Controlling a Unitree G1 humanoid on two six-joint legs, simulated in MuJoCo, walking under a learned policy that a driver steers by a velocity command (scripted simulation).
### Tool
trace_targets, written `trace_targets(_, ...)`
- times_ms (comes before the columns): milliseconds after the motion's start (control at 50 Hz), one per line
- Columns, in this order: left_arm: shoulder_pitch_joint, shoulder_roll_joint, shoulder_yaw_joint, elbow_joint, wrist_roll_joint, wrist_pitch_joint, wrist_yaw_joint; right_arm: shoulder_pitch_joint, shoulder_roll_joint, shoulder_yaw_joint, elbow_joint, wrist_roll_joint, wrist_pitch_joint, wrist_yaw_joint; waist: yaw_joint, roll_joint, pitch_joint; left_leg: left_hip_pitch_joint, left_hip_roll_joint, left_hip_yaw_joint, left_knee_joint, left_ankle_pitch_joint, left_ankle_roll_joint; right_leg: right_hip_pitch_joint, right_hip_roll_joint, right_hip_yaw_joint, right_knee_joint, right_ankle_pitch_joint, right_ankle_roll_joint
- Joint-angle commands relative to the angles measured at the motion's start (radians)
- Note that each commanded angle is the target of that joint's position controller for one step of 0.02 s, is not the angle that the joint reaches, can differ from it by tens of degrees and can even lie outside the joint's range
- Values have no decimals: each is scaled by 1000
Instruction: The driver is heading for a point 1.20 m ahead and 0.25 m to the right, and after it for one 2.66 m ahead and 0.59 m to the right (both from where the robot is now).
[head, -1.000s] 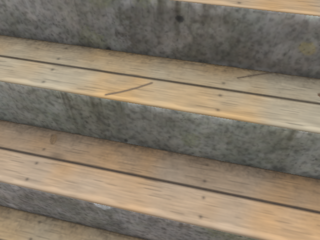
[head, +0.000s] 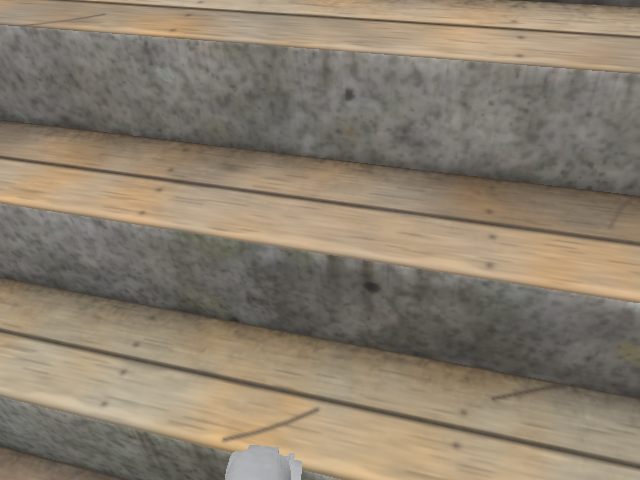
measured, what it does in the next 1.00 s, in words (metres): climbs, turning right: left foot 0.20 m higher, then right foot 0.20 m higher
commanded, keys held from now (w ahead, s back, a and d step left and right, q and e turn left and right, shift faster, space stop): w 0.22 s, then w+e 0.78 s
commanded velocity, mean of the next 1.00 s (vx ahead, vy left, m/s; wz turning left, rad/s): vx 0.50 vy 0.00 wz -0.33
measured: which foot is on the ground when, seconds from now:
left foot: up 0.00-0.24, down 0.26-0.90, up 0.92-1.00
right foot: down 0.00-0.28, up 0.30-0.84, down 0.86-1.00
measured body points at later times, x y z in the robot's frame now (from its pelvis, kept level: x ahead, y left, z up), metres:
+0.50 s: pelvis +0.24 +0.15 +0.18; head +0.20 +0.18 +0.62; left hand +0.42 +0.36 +0.07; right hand +0.22 -0.09 +0.03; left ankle +0.28 +0.23 -0.52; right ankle +0.23 +0.00 -0.24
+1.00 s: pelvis +0.44 +0.11 +0.31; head +0.42 +0.15 +0.76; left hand +0.67 +0.27 +0.20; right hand +0.38 -0.14 +0.19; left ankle +0.35 +0.28 -0.23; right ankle +0.47 +0.07 -0.32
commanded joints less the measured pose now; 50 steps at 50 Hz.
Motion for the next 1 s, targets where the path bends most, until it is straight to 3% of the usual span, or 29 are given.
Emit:
trace_targets(20,85,133,29,-32,1,-5,29,-170,-2,10,-108,23,-16,-8,30,-142,165,-336,86,-20,69,-88,-26,223,-297,348,-361,-149,-194)
trace_targets(120,180,116,46,-34,-31,28,71,-369,56,47,-240,17,-15,26,90,-173,231,-436,228,84,-28,-239,-67,294,-323,319,-497,-122,-183)
trace_targets(160,98,168,64,-53,-40,32,88,-389,52,70,-294,7,-7,50,46,-154,224,-112,255,211,-344,-273,-52,138,-285,175,-685,-28,-181)
trace_targets(180,98,174,78,-53,-85,42,95,-491,75,91,-335,0,-6,59,66,-179,239,191,261,202,-569,-446,-13,-26,-278,121,-756,135,-165)
trace_targets(200,107,190,72,-40,-95,53,93,-448,43,78,-328,20,-4,63,7,-162,191,477,208,294,-762,-489,12,-48,-218,5,-742,327,-154)
trace_targets(240,177,250,69,-4,-61,17,56,-135,-92,-19,-249,26,-10,58,-128,-299,-41,855,6,384,-795,-586,68,196,-221,-30,-434,1565,-176)
trace_targets(260,122,336,93,-11,-49,5,59,51,-199,-70,-209,6,-10,50,-247,-383,-126,959,20,211,-963,-553,91,301,-232,0,-242,1773,-140)
trace_targets(280,77,264,96,-68,-60,-8,58,242,-299,-117,-133,-37,-1,41,-288,-108,-222,1247,231,-296,-1203,-620,186,-48,-149,41,144,1602,-88)
trace_targets(300,64,131,75,-62,-48,-33,33,452,-433,-167,-31,-76,27,23,-291,291,-409,1486,448,-853,-1769,-775,267,-262,48,140,500,490,-80)
trace_targets(320,-26,97,89,-68,-60,-50,6,455,-408,-161,5,-87,35,7,-265,212,-415,1379,507,-1023,-1906,-998,210,-355,121,312,1088,327,-49)
trace_targets(360,-297,-19,51,-275,-57,-49,-34,219,-225,-107,80,-36,37,21,-102,191,-105,1096,460,-661,-1794,-929,57,-643,71,306,1461,354,-95)
trace_targets(400,-305,-1,36,-339,-57,-21,-29,65,-42,-71,149,-63,16,40,23,57,59,909,393,-273,-1670,-731,-37,-699,41,284,1516,456,-169)
trace_targets(440,-245,-42,3,-333,-58,0,-21,51,5,-59,182,-74,-6,49,79,10,103,897,354,-22,-1710,-483,-86,-776,39,272,1536,501,-204)
trace_targets(500,-235,-43,-16,-308,-72,33,-4,82,-15,-43,200,-105,-8,35,88,33,136,921,339,169,-1797,-303,-73,-926,86,207,1739,521,-170)
trace_targets(580,-318,-48,-33,-339,-66,40,14,125,-45,-19,223,-101,9,29,79,1,195,936,295,330,-1827,-215,-133,-1111,92,169,1785,566,-144)
trace_targets(680,-631,-23,-56,-430,-87,24,24,391,-118,-31,268,-66,-2,-18,-90,55,189,1120,315,360,-1985,-218,-82,-1240,68,-13,1515,499,-87)
trace_targets(720,-733,-42,-79,-483,-100,26,7,446,-183,-59,289,-50,7,-54,-103,131,170,1270,354,350,-2115,-137,-62,-1264,4,-68,1406,298,-82)
trace_targets(780,-750,-57,-91,-503,-91,33,-35,500,-172,-68,317,-47,31,-67,-100,11,132,1514,358,359,-2064,-30,-37,-1309,-33,-67,1414,161,-114)
trace_targets(800,-770,-39,-99,-544,-101,25,-54,377,-148,-45,307,-51,39,-65,-26,2,108,1348,289,492,-2065,519,-74,-996,-5,-144,1126,151,-161)
trace_targets(820,-840,-42,-112,-589,-89,11,-66,407,-219,-59,311,-29,37,-68,-18,33,33,1224,268,512,-2034,991,-59,-653,34,-244,871,103,-181)
trace_targets(840,-816,-5,-82,-565,-75,19,-58,491,-214,-54,347,-16,11,-64,-30,96,-78,1257,281,511,-1909,1632,-37,-465,168,-364,933,-34,-192)
trace_targets(860,-599,33,-71,-502,-44,43,-53,420,-353,-86,316,-6,7,-72,65,286,-110,1438,399,447,-1797,1932,43,-470,136,-302,843,-256,-214)
trace_targets(880,-449,117,-30,-458,-35,50,-64,319,-382,-101,255,10,16,-69,119,311,-170,1561,410,428,-1614,2092,77,-409,204,-266,690,-371,-227)
trace_targets(900,-350,199,11,-437,-22,52,-72,254,-382,-108,182,-4,19,-55,158,246,-232,1469,369,409,-1403,1946,85,-182,183,-91,506,-248,-265)
trace_targets(920,-182,303,58,-387,-12,77,-40,185,-342,-105,97,-25,-16,-19,196,6,-286,1072,262,357,-1146,1399,100,142,42,342,219,-231,-334)
trace_targets(940,-146,392,92,-333,-16,104,-11,102,-228,-83,61,-45,-64,38,133,-255,-296,733,16,201,-707,38,55,287,-102,971,-261,-461,-409)
trace_targets(960,-190,292,60,-318,17,99,13,-9,-180,-94,-3,-36,-79,80,67,-155,-174,530,-30,-49,-199,-82,51,153,-159,1155,-398,-527,-324)
trace_targets(980,-185,167,20,-280,19,87,7,-127,-112,-83,-102,-35,-83,98,17,-78,12,374,-17,-74,58,-120,75,-17,-174,1070,-357,-508,-256)
trace_targets(1000,-199,122,14,-233,-5,65,-8,-168,-53,-59,-167,-48,-87,99,-42,39,121,252,9,-59,172,-110,109,-104,-143,866,-264,-435,-185)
